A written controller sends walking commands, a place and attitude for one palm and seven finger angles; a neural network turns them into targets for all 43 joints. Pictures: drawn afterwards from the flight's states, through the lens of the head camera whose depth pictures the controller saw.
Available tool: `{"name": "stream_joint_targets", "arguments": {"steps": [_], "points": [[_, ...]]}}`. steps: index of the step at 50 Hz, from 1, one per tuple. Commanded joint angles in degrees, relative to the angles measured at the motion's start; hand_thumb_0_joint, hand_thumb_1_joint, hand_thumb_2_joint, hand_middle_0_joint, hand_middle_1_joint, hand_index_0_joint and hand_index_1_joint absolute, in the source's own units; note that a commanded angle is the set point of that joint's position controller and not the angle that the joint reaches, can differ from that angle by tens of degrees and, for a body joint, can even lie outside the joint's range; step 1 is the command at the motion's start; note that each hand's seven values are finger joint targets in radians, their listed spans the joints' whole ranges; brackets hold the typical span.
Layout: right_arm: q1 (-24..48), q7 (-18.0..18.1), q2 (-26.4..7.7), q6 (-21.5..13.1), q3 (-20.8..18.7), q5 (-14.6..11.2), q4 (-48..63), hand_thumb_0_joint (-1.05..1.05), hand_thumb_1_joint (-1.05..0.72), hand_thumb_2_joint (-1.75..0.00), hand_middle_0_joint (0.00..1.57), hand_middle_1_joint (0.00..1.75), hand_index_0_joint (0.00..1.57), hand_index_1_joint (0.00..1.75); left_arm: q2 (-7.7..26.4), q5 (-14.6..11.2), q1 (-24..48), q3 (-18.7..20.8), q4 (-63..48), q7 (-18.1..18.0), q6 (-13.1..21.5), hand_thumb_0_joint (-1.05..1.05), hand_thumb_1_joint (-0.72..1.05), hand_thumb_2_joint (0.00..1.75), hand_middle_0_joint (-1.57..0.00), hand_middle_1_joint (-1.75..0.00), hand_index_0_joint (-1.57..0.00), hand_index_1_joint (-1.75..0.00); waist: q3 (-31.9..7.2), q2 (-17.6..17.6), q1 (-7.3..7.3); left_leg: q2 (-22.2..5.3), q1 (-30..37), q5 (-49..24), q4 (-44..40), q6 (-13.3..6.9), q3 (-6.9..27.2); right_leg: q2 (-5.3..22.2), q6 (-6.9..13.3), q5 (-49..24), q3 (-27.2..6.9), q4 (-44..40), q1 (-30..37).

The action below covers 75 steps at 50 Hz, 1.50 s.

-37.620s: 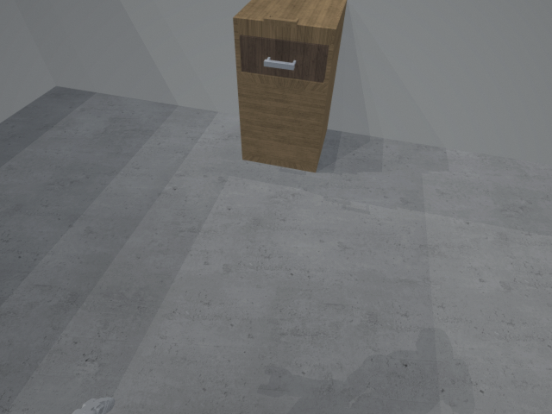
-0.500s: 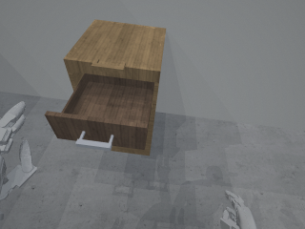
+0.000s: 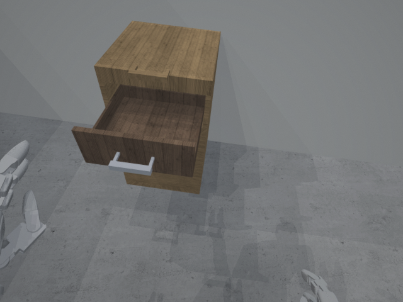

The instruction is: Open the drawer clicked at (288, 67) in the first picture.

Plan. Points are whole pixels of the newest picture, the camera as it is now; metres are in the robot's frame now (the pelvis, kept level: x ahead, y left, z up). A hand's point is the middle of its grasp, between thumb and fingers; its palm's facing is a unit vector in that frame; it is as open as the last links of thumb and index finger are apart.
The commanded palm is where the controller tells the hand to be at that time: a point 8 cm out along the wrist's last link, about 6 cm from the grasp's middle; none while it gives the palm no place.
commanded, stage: stop stepping back and stand still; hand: left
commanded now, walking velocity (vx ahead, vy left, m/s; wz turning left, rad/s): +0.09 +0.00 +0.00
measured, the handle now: (132, 162) +0.55 +0.22 -0.15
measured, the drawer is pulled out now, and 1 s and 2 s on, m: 0.27 0.27 0.27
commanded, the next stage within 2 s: let the arm hang, fingers relaxed in 0.82 s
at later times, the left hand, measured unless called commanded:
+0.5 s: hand (43, 218) +0.21 +0.24 +0.15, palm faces +0.31 -0.85 -0.43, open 7.4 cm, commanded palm +0.14 +0.28 +0.18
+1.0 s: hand (49, 233) +0.22 +0.27 +0.06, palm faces +0.19 -0.86 -0.48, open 7.4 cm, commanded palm none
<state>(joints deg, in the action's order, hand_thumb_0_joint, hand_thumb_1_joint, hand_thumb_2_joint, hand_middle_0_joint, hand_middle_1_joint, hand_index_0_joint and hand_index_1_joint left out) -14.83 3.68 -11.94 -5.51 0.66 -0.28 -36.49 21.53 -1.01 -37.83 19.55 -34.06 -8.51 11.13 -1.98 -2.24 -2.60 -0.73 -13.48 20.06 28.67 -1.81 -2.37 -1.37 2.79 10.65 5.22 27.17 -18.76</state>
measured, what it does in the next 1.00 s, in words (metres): stands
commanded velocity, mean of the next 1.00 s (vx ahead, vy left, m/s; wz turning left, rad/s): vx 0.02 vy -0.01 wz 0.00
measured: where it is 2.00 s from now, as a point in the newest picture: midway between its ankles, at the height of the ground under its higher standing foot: outside the picture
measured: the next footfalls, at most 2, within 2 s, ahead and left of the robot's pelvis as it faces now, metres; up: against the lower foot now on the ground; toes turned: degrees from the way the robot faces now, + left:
none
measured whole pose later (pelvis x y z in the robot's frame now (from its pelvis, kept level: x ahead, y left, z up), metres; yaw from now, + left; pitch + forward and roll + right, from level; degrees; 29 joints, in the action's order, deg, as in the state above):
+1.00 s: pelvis +0.02 +0.02 +0.00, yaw +2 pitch +2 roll +0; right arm -8.0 -0.5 -13.8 -5.3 -0.6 -0.5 -39.7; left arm 21.8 1.4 -25.9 11.5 -12.0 -3.2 7.6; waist 1.1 0.4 0.7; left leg 2.5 -13.5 18.8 30.1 -2.8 -1.9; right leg 1.5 0.7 14.0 4.2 30.7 -18.8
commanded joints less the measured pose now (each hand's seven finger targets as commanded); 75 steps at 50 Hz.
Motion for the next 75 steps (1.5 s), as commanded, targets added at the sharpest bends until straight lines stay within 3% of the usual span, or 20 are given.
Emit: {"name": "stream_joint_targets", "arguments": {"steps": [1, 4, 6, 9, 12, 16, 22, 26, 36, 45, 46, 47, 48, 50, 53, 56, 59, 63, 69, 75], "points": [[8.2, 0.6, -7.9, -4.7, -2.9, 0.5, 11.2, 0.00, -0.90, -0.90, 0.20, 0.30, 0.20, 0.30, 11.0, 0.3, 1.3, 7.2, -17.8, -1.4, 5.3, 0.00, 0.90, 0.90, -0.20, -0.30, -0.20, -0.30, -1.8, 12.5, 2.17, -12.0, -2.4, -2.8, -14.3, -5.0, 14.3, 2.9, -2.9, 5.8, -5.8, 4.3, 5.8], [8.8, 0.5, -5.9, -5.5, -2.4, 0.3, 10.3, 0.00, -0.90, -0.90, 0.20, 0.30, 0.20, 0.30, 12.3, 0.4, 0.4, 9.2, -21.0, -1.7, 5.0, 0.00, 0.90, 0.90, -0.20, -0.30, -0.20, -0.30, -0.9, 16.2, 2.08, -11.2, -7.5, 3.2, -15.7, -3.6, 12.0, 2.8, -2.6, 7.2, -4.0, 6.1, 7.8], [7.6, 0.5, -6.7, -6.0, -2.6, 0.0, 9.4, 0.00, -0.90, -0.90, 0.20, 0.30, 0.20, 0.30, 10.9, -0.1, -1.4, 8.7, -17.6, -1.7, 4.6, 0.00, 0.90, 0.90, -0.20, -0.30, -0.20, -0.30, -0.2, 9.8, 1.69, -10.4, -6.9, -5.6, -11.3, -3.3, 9.9, 2.7, -2.8, 2.9, -3.7, 2.3, 9.8], [7.6, 0.5, -7.2, -5.8, -3.0, -0.5, 8.9, 0.00, -0.90, -0.90, 0.20, 0.30, 0.20, 0.30, 9.2, -0.8, -0.2, 8.0, -12.4, -1.6, 4.3, 0.00, 0.90, 0.90, -0.20, -0.30, -0.20, -0.30, 0.6, 3.8, 1.01, -6.5, -8.9, -2.0, -7.7, -1.7, 6.8, 4.6, -1.6, -0.9, -8.4, -1.3, 11.9], [7.1, 0.2, -6.9, -4.9, -3.0, -0.6, 8.4, 0.00, -0.90, -0.90, 0.20, 0.30, 0.20, 0.30, 8.6, -1.1, 1.4, 7.5, -8.8, -1.3, 4.6, 0.00, 0.90, 0.90, -0.20, -0.30, -0.20, -0.30, 3.6, 2.4, 0.72, -4.5, -9.8, 5.8, -6.0, -1.4, 5.9, 6.1, -0.6, 9.8, -14.0, -6.4, 7.2], [6.8, -0.2, -6.3, -3.7, -2.9, -0.6, 8.5, 0.00, -0.90, -0.90, 0.20, 0.30, 0.20, 0.30, 8.6, -1.0, 3.2, 6.7, -8.1, -1.1, 4.2, 0.00, 0.90, 0.90, -0.20, -0.30, -0.20, -0.30, 1.6, -4.2, 0.23, -1.7, -5.3, 2.3, 0.0, -0.7, 2.7, 10.7, 0.7, 12.3, -17.9, -12.4, 5.4], [8.9, -0.2, -5.9, -3.5, -2.3, -0.2, 10.1, 0.00, -0.90, -0.90, 0.20, 0.30, 0.20, 0.30, 9.2, -0.6, 1.4, 6.9, -14.7, -1.2, 4.7, 0.00, 0.90, 0.90, -0.20, -0.30, -0.20, -0.30, -2.9, 6.8, 1.41, -5.4, -1.3, -12.4, -8.1, -1.1, 5.9, 5.9, -1.6, -7.9, -9.4, -3.5, 12.9], [9.1, -0.2, -5.8, -3.4, -2.3, -0.4, 10.8, 0.00, -0.90, -0.90, 0.20, 0.30, 0.20, 0.30, 10.1, -0.9, -0.8, 8.0, -16.4, -1.2, 4.8, 0.00, 0.90, 0.90, -0.20, -0.30, -0.20, -0.30, -5.6, 8.3, 1.65, -6.1, 0.3, -25.0, -6.3, 0.0, 5.7, 5.0, -1.8, -17.9, -6.5, 0.0, 16.0], [9.4, -0.2, -6.1, -1.7, -2.9, -1.1, 10.8, 0.00, -0.90, -0.90, 0.20, 0.30, 0.20, 0.30, 8.8, -2.0, -2.8, 8.4, -11.2, -0.4, 4.5, 0.00, 0.90, 0.90, -0.20, -0.30, -0.20, -0.30, -3.7, 4.4, 1.06, -5.1, -1.3, -22.9, -6.7, 1.0, 5.3, 5.2, -1.7, -18.0, -6.1, -1.2, 15.8], [10.2, 0.1, -6.3, -1.8, -2.8, -0.7, 11.8, 0.00, -0.90, -0.90, 0.20, 0.30, 0.20, 0.30, 9.4, -1.9, -1.3, 7.7, -15.2, -0.2, 4.4, 0.00, 0.90, 0.90, -0.20, -0.30, -0.20, -0.30, -4.7, 6.3, 1.40, -4.6, -0.2, -23.7, -7.0, 1.3, 5.0, 5.0, -1.9, -18.2, -5.7, -1.0, 15.5], [10.5, -4.6, -16.0, -5.0, -6.3, -1.4, -2.3, 0.00, -0.90, -0.90, 0.20, 0.30, 0.20, 0.30, 1.4, 3.9, 10.4, -14.9, 36.0, 6.5, -4.5, 0.00, 0.90, 0.90, -0.20, -0.30, -0.20, -0.30, 2.4, 5.8, -1.11, -4.6, -2.0, -26.5, 0.6, 0.8, 5.6, 7.7, -0.5, -17.9, -2.9, 6.4, 3.4], [4.1, -4.6, -12.4, -1.5, -6.1, -0.1, -3.7, 0.00, -0.90, -0.90, 0.20, 0.30, 0.20, 0.30, -0.2, 4.0, 9.5, -12.5, 39.4, 7.3, -9.1, 0.00, 0.90, 0.90, -0.20, -0.30, -0.20, -0.30, -3.1, 5.5, -0.12, -6.0, 2.1, -29.7, -0.6, 1.1, 5.6, 6.8, -0.4, -11.5, -5.3, 5.6, 2.1], [3.3, -4.3, -11.8, -0.3, -5.6, 0.0, -2.8, 0.00, -0.90, -0.90, 0.20, 0.30, 0.20, 0.30, -1.5, 3.8, 9.1, -13.0, 39.1, 7.5, -10.5, 0.00, 0.90, 0.90, -0.20, -0.30, -0.20, -0.30, -2.4, 7.4, -0.12, -7.0, 2.1, -28.4, -1.3, 0.2, 6.1, 5.6, -1.2, -4.8, -4.4, 6.7, 0.4], [2.8, -3.9, -10.8, 0.9, -4.6, 0.7, -2.1, 0.00, -0.90, -0.90, 0.20, 0.30, 0.20, 0.30, -1.6, 3.5, 14.2, -14.2, 43.2, 7.5, -10.4, 0.00, 0.90, 0.90, -0.20, -0.30, -0.20, -0.30, -4.6, 0.7, 0.46, -8.6, 2.7, -34.1, -1.4, -2.5, 10.4, 4.3, -1.2, 0.1, -4.6, 8.7, 0.6], [4.5, -3.2, -10.6, 2.4, -3.4, 1.2, -2.9, 0.00, -0.90, -0.90, 0.20, 0.30, 0.20, 0.30, -0.3, 3.5, 16.8, -14.6, 54.4, 7.4, -11.1, 0.00, 0.90, 0.90, -0.20, -0.30, -0.20, -0.30, -3.1, -7.5, 2.57, -6.1, -2.5, -28.7, -0.7, -1.8, 8.9, 6.3, -0.7, -12.1, -7.4, 3.9, 10.3], [3.5, -2.9, -8.1, 4.3, -2.6, 1.2, -6.2, 0.00, -0.90, -0.90, 0.20, 0.30, 0.20, 0.30, 1.1, 2.8, 20.7, -15.8, 65.8, 7.5, -11.5, 0.00, 0.90, 0.90, -0.20, -0.30, -0.20, -0.30, -0.1, -3.9, 1.98, -1.4, -0.3, -12.2, -2.1, 0.1, 5.4, 10.4, 1.9, -15.9, -12.0, -1.0, 9.5], [2.7, -2.8, -6.6, 4.9, -1.5, 1.4, -10.0, 0.00, -0.90, -0.90, 0.20, 0.30, 0.20, 0.30, -0.2, 2.3, 22.6, -17.1, 74.0, 7.3, -11.9, 0.00, 0.90, 0.90, -0.20, -0.30, -0.20, -0.30, 3.2, 8.1, 2.38, -3.6, -0.2, -13.7, -8.3, -0.3, 7.0, 6.7, 0.1, -6.6, -9.7, -2.5, 9.8], [0.5, -2.3, -5.0, 5.1, -1.1, 1.2, -14.6, 0.00, -0.90, -0.90, 0.20, 0.30, 0.20, 0.30, -2.4, 2.0, 20.6, -17.2, 83.0, 7.3, -11.4, 0.00, 0.90, 0.90, -0.20, -0.30, -0.20, -0.30, 2.2, 11.3, 2.96, -3.6, 0.5, -9.9, -10.0, -0.4, 6.0, 6.5, 0.2, -4.0, -9.7, -6.2, 13.0], [-4.9, -2.0, -3.9, 5.7, -1.1, 0.8, -20.0, 0.00, -0.90, -0.90, 0.20, 0.30, 0.20, 0.30, -3.0, 1.6, 20.9, -18.0, 90.6, 7.2, -11.0, 0.00, 0.90, 0.90, -0.20, -0.30, -0.20, -0.30, 4.4, 4.3, 2.37, -4.2, 1.8, -7.7, -10.8, -0.7, 6.3, 6.7, 0.4, -0.8, -8.9, -9.2, 11.4], [-8.3, -1.8, -2.4, 5.9, -0.8, 0.9, -24.0, 0.00, -0.90, -0.90, 0.20, 0.30, 0.20, 0.30, -4.5, 1.5, 20.2, -18.6, 95.2, 6.8, -11.0, 0.00, 0.90, 0.90, -0.20, -0.30, -0.20, -0.30, 7.7, 2.1, 2.18, -4.4, 1.2, -6.0, -12.2, -0.9, 6.0, 6.5, 0.3, 2.0, -8.7, -10.2, 9.5]]}}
